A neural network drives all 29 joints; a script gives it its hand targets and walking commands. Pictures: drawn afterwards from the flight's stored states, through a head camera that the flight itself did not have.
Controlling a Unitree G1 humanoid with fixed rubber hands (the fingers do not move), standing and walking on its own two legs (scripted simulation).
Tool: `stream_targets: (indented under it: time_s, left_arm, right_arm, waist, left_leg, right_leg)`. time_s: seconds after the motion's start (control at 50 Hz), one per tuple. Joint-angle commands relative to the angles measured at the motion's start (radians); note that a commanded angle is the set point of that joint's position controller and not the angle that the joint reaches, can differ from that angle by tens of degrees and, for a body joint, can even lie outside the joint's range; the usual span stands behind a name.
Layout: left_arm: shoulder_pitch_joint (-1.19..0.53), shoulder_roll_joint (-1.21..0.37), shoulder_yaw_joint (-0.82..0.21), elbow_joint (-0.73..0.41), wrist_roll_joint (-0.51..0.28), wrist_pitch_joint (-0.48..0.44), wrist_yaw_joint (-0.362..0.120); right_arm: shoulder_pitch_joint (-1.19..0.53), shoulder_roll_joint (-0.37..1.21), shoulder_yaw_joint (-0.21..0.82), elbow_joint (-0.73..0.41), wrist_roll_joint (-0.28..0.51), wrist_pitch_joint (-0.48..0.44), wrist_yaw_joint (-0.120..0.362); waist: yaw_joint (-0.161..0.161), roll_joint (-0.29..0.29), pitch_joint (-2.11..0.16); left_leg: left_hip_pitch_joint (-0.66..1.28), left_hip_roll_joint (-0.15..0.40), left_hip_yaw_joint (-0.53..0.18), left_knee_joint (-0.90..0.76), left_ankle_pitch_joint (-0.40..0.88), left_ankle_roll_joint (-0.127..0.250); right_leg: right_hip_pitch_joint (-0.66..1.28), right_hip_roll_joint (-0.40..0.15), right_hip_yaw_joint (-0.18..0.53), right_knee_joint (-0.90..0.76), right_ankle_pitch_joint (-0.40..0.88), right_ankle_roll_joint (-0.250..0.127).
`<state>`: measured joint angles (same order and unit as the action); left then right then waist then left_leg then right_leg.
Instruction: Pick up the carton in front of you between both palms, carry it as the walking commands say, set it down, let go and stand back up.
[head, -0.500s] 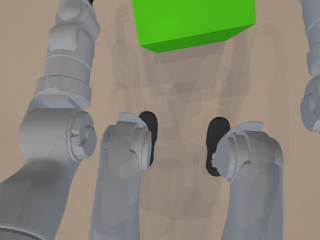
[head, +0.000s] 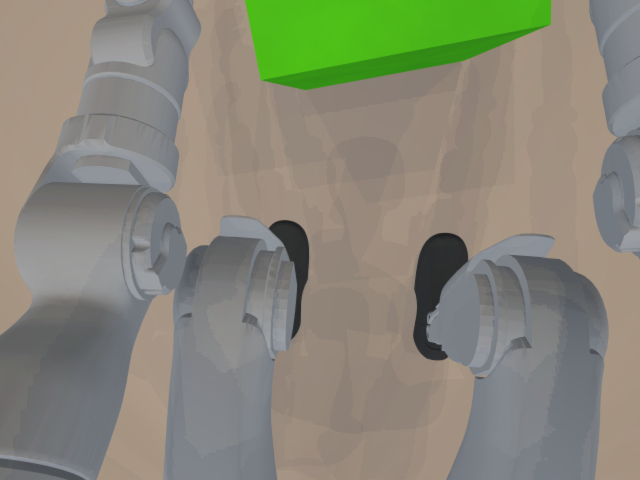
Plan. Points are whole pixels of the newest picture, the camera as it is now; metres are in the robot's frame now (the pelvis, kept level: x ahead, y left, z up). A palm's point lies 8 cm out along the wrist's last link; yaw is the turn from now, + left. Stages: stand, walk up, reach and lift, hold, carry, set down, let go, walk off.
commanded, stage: reach and lift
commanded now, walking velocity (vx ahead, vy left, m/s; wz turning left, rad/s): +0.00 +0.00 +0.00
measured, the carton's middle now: out of the picture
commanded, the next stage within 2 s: none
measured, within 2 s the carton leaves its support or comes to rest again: leaves its support in 0.50 s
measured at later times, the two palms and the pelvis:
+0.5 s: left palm out of the picture +0.55 +0.16 -0.16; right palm out of the picture +0.58 -0.15 -0.17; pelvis +0.00 -0.01 -0.01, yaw +0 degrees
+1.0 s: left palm out of the picture +0.50 +0.15 +0.02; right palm out of the picture +0.52 -0.15 +0.03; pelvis -0.02 +0.01 +0.09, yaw -3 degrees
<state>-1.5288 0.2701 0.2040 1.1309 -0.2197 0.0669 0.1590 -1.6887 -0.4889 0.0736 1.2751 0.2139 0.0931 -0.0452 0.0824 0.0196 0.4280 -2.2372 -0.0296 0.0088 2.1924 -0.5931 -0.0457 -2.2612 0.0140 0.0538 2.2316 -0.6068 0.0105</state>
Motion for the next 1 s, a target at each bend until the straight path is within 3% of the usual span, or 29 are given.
stream_targets:
  time_s: [0.0,0.14,0.2,0.26,0.3,0.34,0.38,0.46,0.54,0.62,0.66,0.72,0.82,0.9,0.98]
  left_arm:
    - [-0.190,0.088,0.025,-0.090,0.030,-0.019,-0.004]
    - [-0.305,0.001,-0.024,-0.151,0.012,-0.015,-0.005]
    - [-0.322,-0.033,0.007,-0.138,0.055,-0.008,-0.006]
    - [-0.493,-0.473,-0.067,-0.173,0.075,0.028,-0.115]
    - [-0.551,-0.717,-0.094,-0.190,0.106,0.071,-0.203]
    - [-0.556,-0.840,-0.100,-0.224,0.116,0.104,-0.268]
    - [-0.551,-0.906,-0.108,-0.255,0.102,0.123,-0.302]
    - [-0.552,-1.005,-0.152,-0.321,0.048,0.147,-0.334]
    - [-0.551,-1.090,-0.236,-0.429,-0.004,0.175,-0.329]
    - [-0.557,-1.139,-0.285,-0.573,0.000,0.226,-0.334]
    - [-0.535,-1.177,-0.317,-0.606,0.024,0.244,-0.328]
    - [-0.473,-1.194,-0.287,-0.559,0.088,0.270,-0.332]
    - [-0.351,-1.177,-0.087,-0.386,0.275,0.307,-0.339]
    - [-0.351,-1.182,-0.031,-0.366,0.334,0.317,-0.347]
    - [-0.359,-1.216,-0.043,-0.380,0.337,0.333,-0.360]
  right_arm:
    - [-0.236,-0.078,-0.051,-0.066,-0.038,-0.022,0.002]
    - [-0.351,0.011,0.005,-0.109,-0.005,-0.025,0.002]
    - [-0.366,0.089,0.009,-0.103,-0.020,-0.013,0.012]
    - [-0.483,0.554,0.080,-0.120,-0.031,0.018,0.118]
    - [-0.453,0.800,0.060,-0.132,-0.068,0.048,0.200]
    - [-0.386,0.947,0.015,-0.161,-0.098,0.079,0.258]
    - [-0.350,1.018,-0.006,-0.184,-0.111,0.097,0.285]
    - [-0.380,1.119,0.037,-0.298,-0.073,0.113,0.290]
    - [-0.438,1.214,0.127,-0.503,-0.019,0.124,0.265]
    - [-0.417,1.315,0.153,-0.656,-0.048,0.178,0.237]
    - [-0.333,1.382,0.141,-0.635,-0.087,0.202,0.221]
    - [-0.212,1.429,0.074,-0.537,-0.155,0.237,0.228]
    - [-0.137,1.404,-0.114,-0.351,-0.287,0.269,0.265]
    - [-0.150,1.376,-0.200,-0.319,-0.351,0.274,0.274]
    - [-0.152,1.384,-0.227,-0.328,-0.375,0.284,0.279]
  waist:
    - [0.022,-0.093,-1.199]
    - [0.017,-0.107,-1.215]
    - [0.041,-0.113,-1.179]
    - [0.043,-0.128,-1.120]
    - [0.034,-0.128,-1.065]
    - [0.022,-0.127,-1.043]
    - [0.015,-0.125,-1.060]
    - [0.024,-0.121,-1.219]
    - [0.015,-0.150,-1.595]
    - [-0.002,-0.174,-1.935]
    - [-0.014,-0.154,-1.921]
    - [-0.016,-0.127,-1.726]
    - [0.020,-0.111,-1.399]
    - [0.006,-0.106,-1.375]
    - [-0.019,-0.078,-1.438]
  left_leg:
    - [0.593,-0.022,0.058,-0.154,0.455,-0.020]
    - [0.608,-0.041,0.057,-0.173,0.387,-0.011]
    - [0.628,-0.050,0.068,-0.180,0.348,-0.007]
    - [0.592,-0.070,0.071,-0.163,0.316,0.008]
    - [0.567,-0.081,0.076,-0.148,0.290,0.010]
    - [0.531,-0.085,0.088,-0.135,0.282,0.015]
    - [0.512,-0.085,0.094,-0.122,0.304,0.019]
    - [0.526,-0.086,0.100,-0.109,0.401,0.023]
    - [0.601,-0.094,0.113,-0.111,0.539,0.012]
    - [0.588,-0.113,0.126,-0.160,0.596,0.002]
    - [0.571,-0.124,0.132,-0.193,0.569,-0.002]
    - [0.533,-0.128,0.130,-0.275,0.440,-0.001]
    - [0.494,-0.124,0.109,-0.413,0.210,0.020]
    - [0.528,-0.127,0.099,-0.491,0.143,0.023]
    - [0.603,-0.130,0.096,-0.549,0.129,0.017]
  right_leg:
    - [0.567,0.013,-0.042,-0.166,0.374,0.002]
    - [0.613,0.020,-0.041,-0.181,0.322,-0.004]
    - [0.635,0.033,-0.045,-0.187,0.280,-0.004]
    - [0.628,0.060,-0.044,-0.177,0.271,-0.010]
    - [0.597,0.073,-0.056,-0.166,0.255,-0.018]
    - [0.568,0.086,-0.073,-0.162,0.259,-0.027]
    - [0.552,0.090,-0.081,-0.157,0.285,-0.032]
    - [0.605,0.093,-0.082,-0.141,0.385,-0.035]
    - [0.837,0.099,-0.088,-0.137,0.585,-0.027]
    - [1.057,0.114,-0.087,-0.172,0.732,-0.015]
    - [1.002,0.123,-0.100,-0.213,0.693,-0.008]
    - [0.828,0.132,-0.121,-0.304,0.509,-0.002]
    - [0.567,0.145,-0.131,-0.441,0.202,-0.006]
    - [0.572,0.152,-0.136,-0.522,0.127,-0.012]
    - [0.631,0.153,-0.137,-0.583,0.113,-0.020]
